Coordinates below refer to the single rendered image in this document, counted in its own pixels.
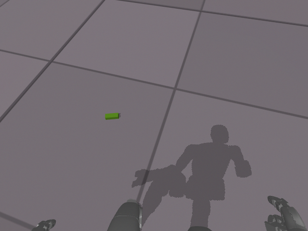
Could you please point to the small box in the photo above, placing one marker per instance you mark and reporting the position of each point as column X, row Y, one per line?
column 112, row 116

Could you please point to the right robot hand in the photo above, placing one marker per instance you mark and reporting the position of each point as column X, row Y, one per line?
column 289, row 218

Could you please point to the left robot hand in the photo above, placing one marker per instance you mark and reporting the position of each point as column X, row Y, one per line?
column 45, row 225

